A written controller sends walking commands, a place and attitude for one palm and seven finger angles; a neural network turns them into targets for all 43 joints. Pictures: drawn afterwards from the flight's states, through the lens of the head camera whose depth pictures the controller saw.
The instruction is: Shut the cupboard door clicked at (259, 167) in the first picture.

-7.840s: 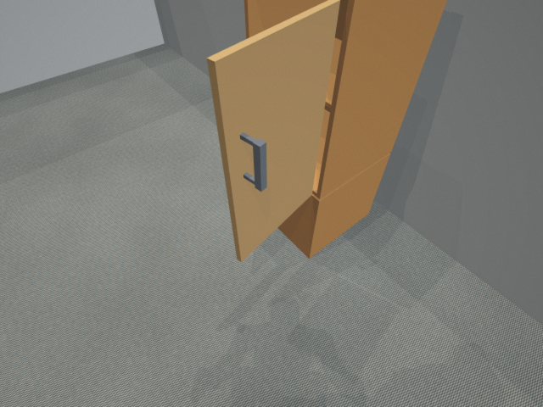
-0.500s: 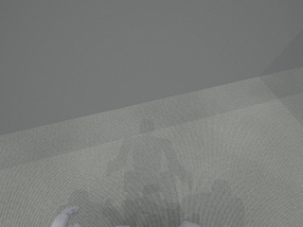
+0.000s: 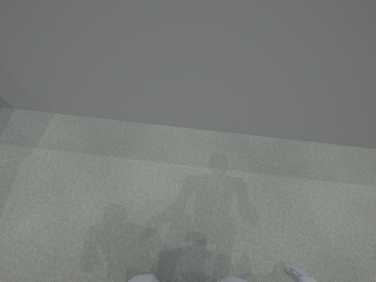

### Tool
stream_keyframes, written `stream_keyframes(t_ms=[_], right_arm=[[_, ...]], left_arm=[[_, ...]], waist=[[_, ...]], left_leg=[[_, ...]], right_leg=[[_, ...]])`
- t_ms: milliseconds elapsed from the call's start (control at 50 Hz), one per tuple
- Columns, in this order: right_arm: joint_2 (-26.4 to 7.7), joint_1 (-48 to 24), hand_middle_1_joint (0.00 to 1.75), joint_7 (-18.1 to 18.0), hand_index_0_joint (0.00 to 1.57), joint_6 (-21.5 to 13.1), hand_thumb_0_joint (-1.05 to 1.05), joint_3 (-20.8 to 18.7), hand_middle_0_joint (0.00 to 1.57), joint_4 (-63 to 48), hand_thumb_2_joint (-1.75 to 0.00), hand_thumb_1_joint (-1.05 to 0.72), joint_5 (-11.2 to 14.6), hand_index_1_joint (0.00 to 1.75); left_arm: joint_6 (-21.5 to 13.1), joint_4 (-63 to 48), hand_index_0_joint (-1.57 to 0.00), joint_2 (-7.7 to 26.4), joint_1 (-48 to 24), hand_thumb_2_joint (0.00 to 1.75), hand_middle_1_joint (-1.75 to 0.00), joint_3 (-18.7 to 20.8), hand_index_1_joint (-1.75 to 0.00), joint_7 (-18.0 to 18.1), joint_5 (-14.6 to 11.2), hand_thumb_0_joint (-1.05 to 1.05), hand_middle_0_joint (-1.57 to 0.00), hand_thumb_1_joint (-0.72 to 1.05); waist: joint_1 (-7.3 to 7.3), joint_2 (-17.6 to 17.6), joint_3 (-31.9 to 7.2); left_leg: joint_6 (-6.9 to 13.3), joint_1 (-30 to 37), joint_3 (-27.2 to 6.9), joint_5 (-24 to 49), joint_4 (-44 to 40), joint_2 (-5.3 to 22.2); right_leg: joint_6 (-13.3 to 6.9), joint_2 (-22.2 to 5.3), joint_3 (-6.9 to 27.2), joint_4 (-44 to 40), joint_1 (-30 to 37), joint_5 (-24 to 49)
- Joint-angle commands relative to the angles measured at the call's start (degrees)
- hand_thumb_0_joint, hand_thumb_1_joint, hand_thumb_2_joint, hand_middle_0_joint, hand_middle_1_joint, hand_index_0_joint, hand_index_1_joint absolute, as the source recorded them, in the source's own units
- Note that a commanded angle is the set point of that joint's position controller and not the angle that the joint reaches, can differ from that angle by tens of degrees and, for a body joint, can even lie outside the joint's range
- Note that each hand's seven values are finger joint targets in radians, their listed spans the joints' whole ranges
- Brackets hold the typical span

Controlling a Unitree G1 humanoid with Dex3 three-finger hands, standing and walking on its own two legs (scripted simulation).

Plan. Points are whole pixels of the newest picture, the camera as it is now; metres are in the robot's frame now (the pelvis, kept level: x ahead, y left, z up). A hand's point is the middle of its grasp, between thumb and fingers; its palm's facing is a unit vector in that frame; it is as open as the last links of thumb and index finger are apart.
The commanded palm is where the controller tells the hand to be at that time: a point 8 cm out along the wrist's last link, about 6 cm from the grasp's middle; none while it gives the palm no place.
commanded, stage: walk to a spot facing it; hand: left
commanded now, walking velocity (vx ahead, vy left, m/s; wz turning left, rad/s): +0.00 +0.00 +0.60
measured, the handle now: out of the picture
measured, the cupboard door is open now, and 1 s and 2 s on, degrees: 100 100 100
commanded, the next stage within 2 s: none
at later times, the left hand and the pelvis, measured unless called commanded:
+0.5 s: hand out of the picture +0.03 +0.15 -0.14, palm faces +0.32 -0.92 -0.24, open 7.3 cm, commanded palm none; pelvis +0.02 -0.05 +0.02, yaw +19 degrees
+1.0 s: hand out of the picture +0.10 +0.28 -0.14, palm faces +0.54 -0.82 -0.19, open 7.3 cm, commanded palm none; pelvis +0.13 +0.07 +0.02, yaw +32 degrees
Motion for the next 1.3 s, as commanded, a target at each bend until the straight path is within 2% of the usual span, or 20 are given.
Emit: stream_keyframes(t_ms=[0, 220, 240, 280, 300, 380, 600, 660, 680, 700, 720, 820, 1040, 1120, 1140, 1160, 1180, 1200, 1240, 1280], right_arm=[[-12.4, 4.8, 0.3, -2.4, 0.2, -0.7, 0.0, -3.0, 0.2, -2.0, -0.9, -0.9, -0.5, 0.3], [-11.6, 0.2, 0.3, -1.6, 0.2, 0.2, 0.0, -3.7, 0.2, -3.7, -0.9, -0.9, -0.3, 0.3], [-10.1, -0.4, 0.3, -1.4, 0.2, 0.2, 0.0, -3.6, 0.2, -4.2, -0.9, -0.9, 0.1, 0.3], [-6.2, -1.2, 0.3, -0.7, 0.2, 0.1, 0.0, -2.8, 0.2, -6.4, -0.9, -0.9, -0.1, 0.3], [-7.5, -1.6, 0.3, -0.7, 0.2, 0.4, 0.0, -3.2, 0.2, -5.7, -0.9, -0.9, -0.4, 0.3], [-5.0, -0.1, 0.3, 1.0, 0.2, 0.8, 0.0, -2.5, 0.2, -2.8, -0.9, -0.9, -0.7, 0.3], [-1.5, -7.2, 0.3, 2.1, 0.2, -1.7, 0.0, -0.3, 0.2, -4.2, -0.9, -0.9, -0.2, 0.3], [-4.3, 4.7, 0.3, 1.2, 0.2, -2.7, 0.0, -1.2, 0.2, -1.2, -0.9, -0.9, -0.7, 0.3], [-10.6, 13.1, 0.3, 0.4, 0.2, -3.1, 0.0, -2.8, 0.2, 0.9, -0.9, -0.9, -1.0, 0.3], [-17.6, 21.1, 0.3, -0.5, 0.2, -3.4, 0.0, -4.6, 0.2, 2.5, -0.9, -0.9, -1.2, 0.3], [-18.0, 22.6, 0.3, -1.1, 0.2, -3.2, 0.0, -4.4, 0.2, 4.3, -0.9, -0.9, -0.6, 0.3], [-7.8, 9.5, 0.3, -2.2, 0.2, -5.5, 0.0, -1.0, 0.2, 1.6, -0.9, -0.9, -0.2, 0.3], [-6.1, 16.8, 0.3, -2.1, 0.2, -6.1, 0.0, -0.9, 0.2, 6.8, -0.9, -0.9, -0.6, 0.3], [-6.5, 16.3, 0.3, -2.5, 0.2, -5.7, 0.0, -1.1, 0.2, 8.0, -0.9, -0.9, -0.7, 0.3], [-5.7, 16.3, 0.3, -2.2, 0.2, -5.8, 0.0, -1.0, 0.2, 8.2, -0.9, -0.9, -0.3, 0.3], [-2.6, 17.3, 0.3, -1.8, 0.2, -6.1, 0.0, -0.6, 0.2, 7.2, -0.9, -0.9, 0.6, 0.3], [-1.8, 16.9, 0.3, -1.9, 0.2, -5.9, 0.0, -0.4, 0.2, 5.5, -0.9, -0.9, 0.7, 0.3], [-2.5, 13.8, 0.3, -1.7, 0.2, -5.5, 0.0, -1.0, 0.2, 5.7, -0.9, -0.9, 0.4, 0.3], [-0.8, 11.0, 0.3, -1.2, 0.2, -4.5, 0.0, -1.1, 0.2, 6.6, -0.9, -0.9, -0.1, 0.3], [1.4, 13.7, 0.3, -0.9, 0.2, -3.3, 0.0, -0.6, 0.2, 8.2, -0.9, -0.9, -0.5, 0.3]], left_arm=[[-1.6, -6.5, -0.2, 4.1, -5.3, 0.9, -0.3, 0.8, -0.3, -0.1, -0.2, 0.0, -0.2, 0.9], [-2.6, -5.8, -0.2, 3.5, 1.3, 0.9, -0.3, 0.7, -0.3, -0.2, -0.5, 0.0, -0.2, 0.9], [-3.3, -5.6, -0.2, 5.8, 4.3, 0.9, -0.3, 1.3, -0.3, 0.1, -0.3, 0.0, -0.2, 0.9], [-3.7, -5.7, -0.2, 13.1, 5.8, 0.9, -0.3, 2.2, -0.3, 0.6, 0.6, 0.0, -0.2, 0.9], [-4.1, -5.9, -0.2, 10.5, 3.8, 0.9, -0.3, 2.1, -0.3, 0.9, 0.2, 0.0, -0.2, 0.9], [-5.3, -6.1, -0.2, 5.0, -1.1, 0.9, -0.3, 0.6, -0.3, 0.4, 0.0, 0.0, -0.2, 0.9], [-6.7, 1.2, -0.2, 8.1, 9.3, 0.9, -0.3, 1.9, -0.3, -0.7, 0.8, 0.0, -0.2, 0.9], [-6.7, 1.4, -0.2, 9.0, 5.9, 0.9, -0.3, 2.1, -0.3, -1.3, 0.2, 0.0, -0.2, 0.9], [-6.6, -0.2, -0.2, 6.4, 5.2, 0.9, -0.3, 1.7, -0.3, -2.0, -0.2, 0.0, -0.2, 0.9], [-6.6, -4.8, -0.2, 3.0, -0.4, 0.9, -0.3, 0.5, -0.3, -2.7, -0.3, 0.0, -0.2, 0.9], [-6.3, -6.9, -0.2, 4.4, -6.4, 0.9, -0.3, 0.6, -0.3, -2.1, 0.2, 0.0, -0.2, 0.9], [-4.7, -0.6, -0.2, 2.1, 0.5, 0.9, -0.3, 0.5, -0.3, -2.7, 0.5, 0.0, -0.2, 0.9], [-5.1, -5.0, -0.2, 0.4, -11.9, 0.9, -0.3, -0.7, -0.3, -3.1, 0.1, 0.0, -0.2, 0.9], [-5.9, -3.1, -0.2, 1.5, -4.4, 0.9, -0.3, 0.1, -0.3, -3.0, 0.2, 0.0, -0.2, 0.9], [-6.6, -0.3, -0.2, 4.0, 4.0, 0.9, -0.3, 1.0, -0.3, -2.6, 0.5, 0.0, -0.2, 0.9], [-7.2, 2.7, -0.2, 9.6, 14.2, 0.9, -0.3, 2.6, -0.3, -1.9, 1.0, 0.0, -0.2, 0.9], [-6.9, 3.6, -0.2, 12.5, 17.2, 0.9, -0.3, 2.7, -0.3, -1.5, 0.1, 0.0, -0.2, 0.9], [-6.9, 2.6, -0.2, 9.9, 12.1, 0.9, -0.3, 2.2, -0.3, -1.2, -0.1, 0.0, -0.2, 0.9], [-7.0, 0.8, -0.2, 2.9, 3.0, 0.9, -0.3, 0.4, -0.3, -0.8, -0.2, 0.0, -0.2, 0.9], [-8.1, 1.3, -0.2, -0.7, 2.5, 0.9, -0.3, -0.6, -0.3, -0.7, 0.0, 0.0, -0.2, 0.9]], waist=[[-2.67, 13.6, -8.8], [0.97, 11.9, -9.2], [2.68, 7.3, -10.3], [4.15, -13.5, -8.8], [2.96, -13.8, -7.0], [-0.37, -7.6, -4.6], [3.74, -7.3, -4.6], [-3.4, -3.3, -9.4], [-7.94, 7.9, -14.4], [-11.78, 21.8, -15.3], [-11.63, 12.6, -14.4], [-1.66, 12.0, -5.0], [-2.89, 8.8, -1.1], [1.39, 7.7, -4.6], [4.96, 3.0, -8.6], [8.38, -10.0, -16.1], [7.69, -14.7, -17.8], [6.6, -12.8, -13.5], [1.79, -3.2, -5.2], [-0.48, -4.8, -5.2]], left_leg=[[8.6, 10.7, -18.1, 27.0, -16.0, 16.3], [4.8, -0.8, -19.7, 16.0, -10.8, 9.2], [2.1, -5.3, -17.7, 10.9, -6.2, 5.9], [-3.5, -18.2, -6.2, -18.4, 21.4, -3.3], [-3.1, -19.5, -9.3, -15.4, 30.0, -0.1], [-4.8, -18.0, -4.7, -1.7, 33.0, 3.6], [-2.5, -10.3, 4.2, -5.7, 2.2, 2.4], [-0.2, 12.2, 8.3, -0.2, -9.5, -1.7], [3.8, 27.7, -4.6, -3.1, -12.5, 7.0], [10.7, 35.5, -31.2, 3.5, -19.0, 23.4], [13.0, 32.7, -33.2, 6.2, -20.0, 26.8], [7.2, 14.5, -12.0, 16.1, -23.2, 14.8], [8.5, 13.6, -9.4, 19.3, -24.5, 13.1], [6.4, 10.3, -8.4, 21.9, -13.7, 10.9], [4.5, 4.2, -6.9, 23.0, -2.2, 7.6], [1.4, -9.2, -1.0, 6.5, 16.3, 0.5], [0.6, -16.2, -3.0, -16.7, 31.5, -2.3], [0.8, -18.4, -6.8, -11.9, 38.4, 1.5], [0.2, -16.5, -7.4, 0.3, 37.6, 6.1], [-1.0, -13.7, -5.8, 4.5, 33.8, 6.7]], right_leg=[[1.1, 1.5, 8.4, 12.6, -12.1, 4.4], [0.2, 8.2, 4.3, -22.9, 10.9, 14.6], [-0.4, 5.2, 7.3, -31.4, 18.0, 18.2], [-10.8, -19.6, 30.6, -42.4, 19.0, 13.2], [-11.8, -18.3, 30.5, -42.9, 15.2, 10.3], [-7.5, -10.1, 10.5, -42.0, 13.6, 15.6], [-8.2, -15.0, 0.6, -37.4, 23.2, 30.0], [-4.6, -11.8, -6.9, -20.8, 13.6, 37.7], [-1.6, -7.4, -9.0, -4.1, -0.2, 28.6], [1.4, 1.4, -5.2, 12.9, -20.4, -1.8], [-0.3, 0.2, 4.2, 18.9, -24.6, -0.8], [0.5, -1.3, 6.8, 14.0, -16.6, 15.5], [-0.1, 2.2, 4.2, -13.0, -10.6, 22.7], [-2.1, 6.0, 1.7, -22.4, 7.9, 21.5], [-3.5, 5.1, 4.3, -25.0, 22.0, 22.0], [-7.7, -9.9, 21.1, -29.3, 38.6, 20.4], [-12.1, -20.4, 35.7, -37.5, 38.2, 19.9], [-11.7, -19.3, 35.7, -40.8, 29.9, 10.6], [-8.8, -14.2, 21.0, -43.2, 15.2, 9.1], [-7.3, -10.8, 11.1, -44.1, 11.4, 18.9]])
